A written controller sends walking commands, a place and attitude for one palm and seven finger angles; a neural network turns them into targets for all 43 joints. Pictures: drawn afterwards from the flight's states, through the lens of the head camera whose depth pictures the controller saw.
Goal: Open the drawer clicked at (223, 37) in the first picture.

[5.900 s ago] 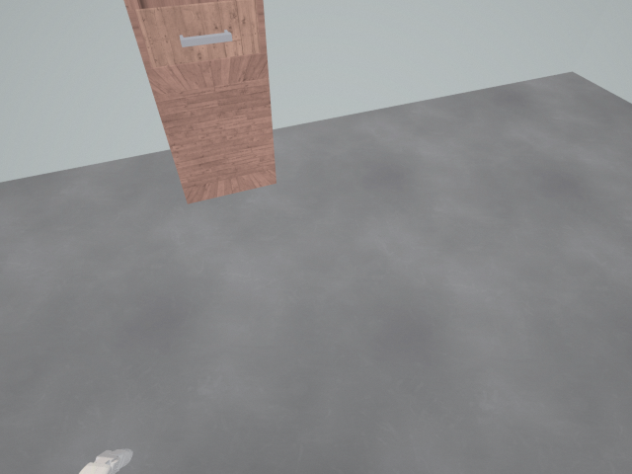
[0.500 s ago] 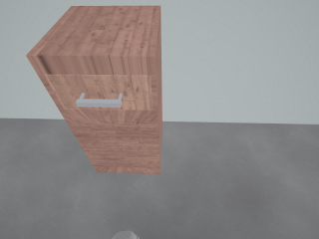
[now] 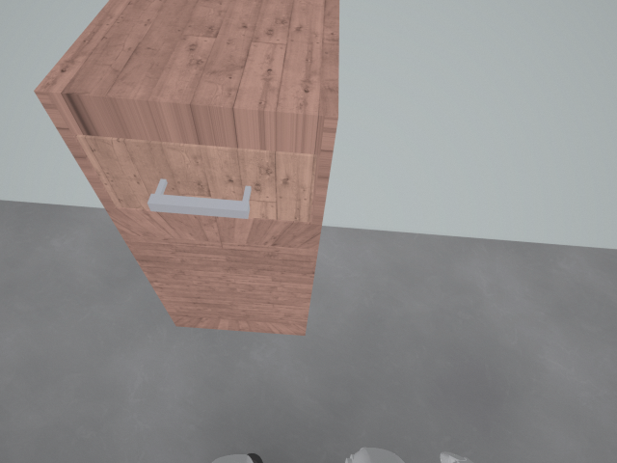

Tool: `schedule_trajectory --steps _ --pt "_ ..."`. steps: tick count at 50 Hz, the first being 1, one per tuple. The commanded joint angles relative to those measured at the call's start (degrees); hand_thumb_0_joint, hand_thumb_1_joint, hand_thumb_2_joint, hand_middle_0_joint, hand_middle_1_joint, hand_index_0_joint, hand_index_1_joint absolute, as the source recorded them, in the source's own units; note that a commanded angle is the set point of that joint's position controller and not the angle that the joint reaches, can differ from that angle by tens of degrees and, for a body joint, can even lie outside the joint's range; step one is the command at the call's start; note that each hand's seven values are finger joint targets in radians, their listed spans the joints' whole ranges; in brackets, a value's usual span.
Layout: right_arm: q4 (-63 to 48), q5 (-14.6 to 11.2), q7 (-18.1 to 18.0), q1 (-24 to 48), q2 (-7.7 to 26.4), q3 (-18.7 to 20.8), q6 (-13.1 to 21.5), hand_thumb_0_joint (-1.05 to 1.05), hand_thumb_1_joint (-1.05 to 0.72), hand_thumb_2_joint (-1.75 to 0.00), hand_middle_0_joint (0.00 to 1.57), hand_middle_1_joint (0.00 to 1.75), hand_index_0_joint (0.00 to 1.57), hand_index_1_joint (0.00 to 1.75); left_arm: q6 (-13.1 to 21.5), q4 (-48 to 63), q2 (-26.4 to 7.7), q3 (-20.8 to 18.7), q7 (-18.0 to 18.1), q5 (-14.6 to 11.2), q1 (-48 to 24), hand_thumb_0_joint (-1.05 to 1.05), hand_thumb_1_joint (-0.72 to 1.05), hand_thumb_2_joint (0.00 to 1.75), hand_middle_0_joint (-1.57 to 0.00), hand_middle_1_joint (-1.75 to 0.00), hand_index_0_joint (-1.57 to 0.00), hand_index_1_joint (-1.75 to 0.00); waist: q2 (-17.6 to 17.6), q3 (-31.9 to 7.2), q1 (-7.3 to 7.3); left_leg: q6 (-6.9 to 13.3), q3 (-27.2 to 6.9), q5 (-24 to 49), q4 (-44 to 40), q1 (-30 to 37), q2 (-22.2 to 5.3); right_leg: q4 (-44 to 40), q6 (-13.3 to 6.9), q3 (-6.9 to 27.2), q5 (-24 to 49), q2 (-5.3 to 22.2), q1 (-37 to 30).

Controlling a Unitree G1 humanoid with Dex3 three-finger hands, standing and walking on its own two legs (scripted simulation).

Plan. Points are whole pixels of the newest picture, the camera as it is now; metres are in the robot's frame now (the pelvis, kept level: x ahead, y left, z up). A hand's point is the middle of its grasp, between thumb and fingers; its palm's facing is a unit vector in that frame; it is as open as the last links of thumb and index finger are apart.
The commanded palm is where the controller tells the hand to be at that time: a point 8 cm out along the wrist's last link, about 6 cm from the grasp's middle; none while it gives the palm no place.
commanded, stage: come to a stop and stand still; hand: left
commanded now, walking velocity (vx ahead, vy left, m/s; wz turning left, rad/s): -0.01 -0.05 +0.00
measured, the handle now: (202, 197) +0.52 +0.23 -0.04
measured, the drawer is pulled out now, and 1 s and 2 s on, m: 0.00 0.00 0.00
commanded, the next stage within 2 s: look again from close up in 1.12 s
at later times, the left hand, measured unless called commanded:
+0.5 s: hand out of the picture +0.00 +0.11 -0.15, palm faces +0.08 -0.96 -0.27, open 7.3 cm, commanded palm none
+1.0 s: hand out of the picture -0.02 +0.15 -0.18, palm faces +0.05 -0.98 -0.19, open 7.4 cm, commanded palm none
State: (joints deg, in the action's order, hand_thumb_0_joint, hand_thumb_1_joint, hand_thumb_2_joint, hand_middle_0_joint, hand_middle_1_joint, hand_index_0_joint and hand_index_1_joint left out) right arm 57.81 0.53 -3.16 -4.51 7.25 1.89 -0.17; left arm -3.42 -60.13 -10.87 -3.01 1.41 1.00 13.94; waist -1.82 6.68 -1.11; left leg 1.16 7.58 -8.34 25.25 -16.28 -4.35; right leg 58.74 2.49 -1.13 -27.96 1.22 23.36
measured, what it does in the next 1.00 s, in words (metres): steps on the spot: right foot, then left foot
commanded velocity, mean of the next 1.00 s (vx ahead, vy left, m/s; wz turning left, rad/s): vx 0.04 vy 0.08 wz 0.00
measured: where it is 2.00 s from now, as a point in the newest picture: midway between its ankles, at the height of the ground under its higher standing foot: outside the picture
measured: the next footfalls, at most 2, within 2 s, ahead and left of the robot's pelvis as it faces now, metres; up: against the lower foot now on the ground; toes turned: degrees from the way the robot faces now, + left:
right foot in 0.20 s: +0.01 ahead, -0.15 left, +0.00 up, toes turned -3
left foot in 0.70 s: -0.02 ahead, +0.10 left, +0.00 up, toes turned +3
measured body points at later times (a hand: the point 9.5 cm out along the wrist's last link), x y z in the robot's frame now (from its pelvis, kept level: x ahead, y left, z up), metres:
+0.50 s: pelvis -0.03 -0.07 +0.01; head +0.00 -0.11 +0.46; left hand -0.01 +0.17 -0.13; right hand -0.03 -0.32 -0.17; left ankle -0.07 +0.09 -0.68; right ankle -0.03 -0.17 -0.74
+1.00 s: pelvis -0.02 -0.02 +0.00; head -0.01 -0.02 +0.45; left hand -0.02 +0.20 -0.16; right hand +0.05 -0.25 -0.16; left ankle -0.06 +0.10 -0.74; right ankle -0.03 -0.16 -0.74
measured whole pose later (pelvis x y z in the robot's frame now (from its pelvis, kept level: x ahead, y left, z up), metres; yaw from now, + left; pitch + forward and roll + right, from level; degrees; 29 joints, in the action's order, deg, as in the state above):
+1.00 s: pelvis -0.02 -0.02 +0.00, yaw +0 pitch -1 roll +0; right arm 61.7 0.1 -2.3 -9.3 9.6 1.1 0.3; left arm -0.5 -64.8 -8.5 -0.5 1.5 0.9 14.4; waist 0.3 1.6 -1.2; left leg -0.5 3.5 -17.1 25.0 -7.2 -1.4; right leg 26.8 1.7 -2.2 -15.5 3.1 10.6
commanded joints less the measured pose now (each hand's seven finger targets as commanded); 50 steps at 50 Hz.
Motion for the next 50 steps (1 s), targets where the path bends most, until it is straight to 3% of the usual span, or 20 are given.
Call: schedule_trajectory --steps 1,5,8,10,11,13,15,18,25,29,32,33,34,35,37,39,41,43,46,50 --pt "-1.58 0.61 -0.18 -5.32 12.37 3.2 -0.44 0.0 -0.9 -0.9 0.2 0.3 0.2 0.3 -0.18 3.87 -3.39 -1.62 -0.12 -0.03 4.82 0.0 0.9 0.9 -0.2 -0.3 -0.2 -0.3 10.75 -12.62 1.08 8.52 -9.8 27.34 -5.35 9.27 -15.29 0.65 0.18 2.08 2.24 1.78 0.99" --pt "-1.85 1.18 1.12 -3.7 12.47 3.4 -0.96 0.0 -0.9 -0.9 0.2 0.3 0.2 0.3 0.55 4.54 -2.42 -0.92 -0.35 -0.04 4.32 0.0 0.9 0.9 -0.2 -0.3 -0.2 -0.3 16.15 -10.05 1.16 6.76 -11.38 1.02 -8.67 2.59 -13.16 -14.84 -0.93 -1.61 1.55 1.86 -6.52" --pt "-1.3 0.68 2.15 -4.15 9.98 2.92 -1.54 0.0 -0.9 -0.9 0.2 0.3 0.2 0.3 2.23 1.25 -3.55 -0.61 -0.06 0.3 10.33 0.0 0.9 0.9 -0.2 -0.3 -0.2 -0.3 7.49 -9.08 -1.65 1.06 -7.49 -18.81 -3.71 -6.78 -5.55 -34.52 -1.04 -3.03 11.54 1.49 -19.36" --pt "-3.44 0.05 3.05 -3.84 4.98 1.53 -2.21 0.0 -0.9 -0.9 0.2 0.3 0.2 0.3 3.17 3.96 -11.48 -0.93 0.34 0.96 4.39 0.0 0.9 0.9 -0.2 -0.3 -0.2 -0.3 -13.54 -2.89 -0.58 -3.2 -4.25 -19.63 11.89 -9.78 1.46 -52.74 -7.38 21.31 -9.62 19.06 -5.78" --pt "-3.81 0.35 3.44 -2.59 7.17 1.94 -2.41 0.0 -0.9 -0.9 0.2 0.3 0.2 0.3 2.88 5.61 -12.65 -1.01 0.47 0.79 1.25 0.0 0.9 0.9 -0.2 -0.3 -0.2 -0.3 -9.89 -0.17 -0.95 -2.45 -6.97 -19.12 16.29 -7.19 0.37 -55.03 -9.19 21.8 -14.43 20.92 1.12" --pt "-1.72 0.8 3.51 -4.92 7.96 2.28 -2.87 0.0 -0.9 -0.9 0.2 0.3 0.2 0.3 3.42 5.78 -11.26 -1.16 0.67 0.54 -2.03 0.0 0.9 0.9 -0.2 -0.3 -0.2 -0.3 -12.31 2.55 0.46 -1.95 -8.89 -13.49 22.28 -8.71 1.06 -54.16 -7.98 20.34 -10.12 17.68 2.3" --pt "0.62 0.82 3.69 -9.97 8.44 2.53 -2.46 0.0 -0.9 -0.9 0.2 0.3 0.2 0.3 3.72 5.57 -9.33 -0.88 0.59 0.21 -2.75 0.0 0.9 0.9 -0.2 -0.3 -0.2 -0.3 -9.0 1.61 1.94 -2.15 -8.39 -9.23 25.21 -9.39 1.41 -50.95 -7.34 13.88 1.72 15.25 -2.96" --pt "0.82 0.62 3.69 -11.65 8.77 2.47 -1.9 0.0 -0.9 -0.9 0.2 0.3 0.2 0.3 4.21 5.33 -9.22 -1.26 0.54 0.06 0.93 0.0 0.9 0.9 -0.2 -0.3 -0.2 -0.3 -6.48 -2.51 0.33 -3.27 -8.01 -7.67 27.5 -12.03 2.31 -46.34 -7.9 9.97 15.74 14.94 -13.03" --pt "-1.75 0.28 2.88 -7.59 7.94 1.92 -1.86 0.0 -0.9 -0.9 0.2 0.3 0.2 0.3 4.17 2.6 -9.22 -2.05 1.42 0.58 7.72 0.0 0.9 0.9 -0.2 -0.3 -0.2 -0.3 -7.53 -6.91 -3.0 -4.18 -7.93 -15.64 22.27 -12.71 2.23 -40.25 -12.44 12.62 38.93 19.18 -23.39" --pt "-1.28 -0.28 2.66 -9.09 6.84 1.32 -1.18 0.0 -0.9 -0.9 0.2 0.3 0.2 0.3 3.86 2.15 -9.87 -2.01 1.22 0.86 5.52 0.0 0.9 0.9 -0.2 -0.3 -0.2 -0.3 -9.9 -9.88 -1.9 -3.42 -6.0 -15.45 11.31 -4.25 3.59 -38.52 -11.69 10.52 41.57 16.67 -21.69" --pt "1.4 -0.23 2.24 -14.51 6.56 0.86 -0.36 0.0 -0.9 -0.9 0.2 0.3 0.2 0.3 3.32 1.82 -8.5 -1.54 1.02 0.1 1.89 0.0 0.9 0.9 -0.2 -0.3 -0.2 -0.3 -8.74 -9.6 1.44 -2.73 -4.08 -2.0 -3.69 10.01 4.03 -34.84 -7.19 6.48 31.11 11.52 -12.19" --pt "1.93 -0.09 2.04 -15.15 8.21 0.97 0.23 0.0 -0.9 -0.9 0.2 0.3 0.2 0.3 3.04 1.74 -6.8 -0.99 0.87 -0.27 2.08 0.0 0.9 0.9 -0.2 -0.3 -0.2 -0.3 -2.82 -10.14 1.54 -1.9 -6.03 1.56 -5.84 14.41 0.95 -31.65 -5.26 4.22 25.19 8.44 -8.95" --pt "1.42 0.33 1.83 -14.2 11.43 1.46 0.59 0.0 -0.9 -0.9 0.2 0.3 0.2 0.3 2.77 1.75 -4.22 -0.42 0.6 -0.51 3.64 0.0 0.9 0.9 -0.2 -0.3 -0.2 -0.3 6.84 -10.3 0.85 0.89 -14.75 7.26 -6.32 15.28 -6.75 -28.08 -3.09 0.95 15.04 4.47 -4.23" --pt "0.49 0.29 1.67 -12.28 13.34 1.7 0.2 0.0 -0.9 -0.9 0.2 0.3 0.2 0.3 2.53 1.6 -2.5 0.13 0.49 -0.36 3.45 0.0 0.9 0.9 -0.2 -0.3 -0.2 -0.3 11.84 -8.2 0.37 4.17 -18.31 6.32 -9.1 9.77 -12.18 -25.38 -1.7 -2.33 5.93 3.16 -4.98" --pt "0.46 0.72 1.33 -8.69 12.0 0.95 0.09 0.0 -0.9 -0.9 0.2 0.3 0.2 0.3 2.54 1.11 -1.52 0.58 0.16 0.04 2.19 0.0 0.9 0.9 -0.2 -0.3 -0.2 -0.3 8.67 -2.21 -0.37 4.64 -15.76 -0.17 -11.75 2.57 -9.7 -24.15 -1.67 -1.98 6.31 2.69 -5.58" --pt "1.3 0.46 0.87 -7.76 9.85 0.2 0.42 0.0 -0.9 -0.9 0.2 0.3 0.2 0.3 2.32 -0.71 -2.35 0.83 0.12 -0.02 2.64 0.0 0.9 0.9 -0.2 -0.3 -0.2 -0.3 15.21 -1.79 -0.47 4.1 -12.95 9.26 -10.18 4.57 -6.93 -24.96 -1.66 -1.38 8.95 3.16 -7.09" --pt "1.63 0.18 0.63 -8.04 9.4 -0.03 0.59 0.0 -0.9 -0.9 0.2 0.3 0.2 0.3 2.81 -2.02 -3.16 1.08 0.1 -0.24 4.55 0.0 0.9 0.9 -0.2 -0.3 -0.2 -0.3 12.36 -3.64 -0.8 3.16 -10.1 16.52 -5.73 7.16 -5.36 -30.97 -1.83 -0.57 14.54 3.71 -9.8" --pt "2.0 -0.16 0.77 -8.86 8.31 0.02 0.75 0.0 -0.9 -0.9 0.2 0.3 0.2 0.3 3.53 -3.25 -4.54 1.18 0.3 -0.18 5.81 0.0 0.9 0.9 -0.2 -0.3 -0.2 -0.3 5.81 -6.03 -0.19 0.79 -7.94 14.16 -2.1 8.38 -2.41 -35.32 -2.68 2.15 28.2 5.66 -13.28" --pt "2.65 -0.19 0.95 -10.19 8.23 0.11 0.56 0.0 -0.9 -0.9 0.2 0.3 0.2 0.3 3.84 -3.17 -4.6 1.41 0.49 -0.18 3.46 0.0 0.9 0.9 -0.2 -0.3 -0.2 -0.3 -2.72 -5.71 1.13 -0.37 -7.72 9.69 -2.26 9.39 -2.18 -35.37 -2.94 2.45 32.28 6.21 -12.62" --pt "4.09 -0.11 0.94 -10.77 7.93 -0.28 1.07 0.0 -0.9 -0.9 0.2 0.3 0.2 0.3 3.8 -3.03 -4.19 1.44 0.7 -0.31 2.98 0.0 0.9 0.9 -0.2 -0.3 -0.2 -0.3 0.6 -6.03 0.8 -0.33 -7.8 11.31 -3.91 9.74 -2.53 -35.68 -2.67 1.69 29.85 5.72 -13.98"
